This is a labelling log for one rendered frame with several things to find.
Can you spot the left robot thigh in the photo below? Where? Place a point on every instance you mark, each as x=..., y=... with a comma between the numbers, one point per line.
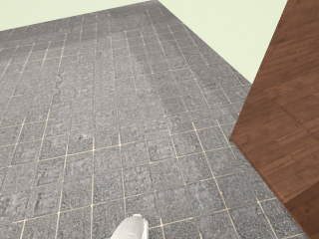
x=133, y=227

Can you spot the wardrobe door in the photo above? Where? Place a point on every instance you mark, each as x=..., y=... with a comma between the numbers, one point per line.
x=305, y=209

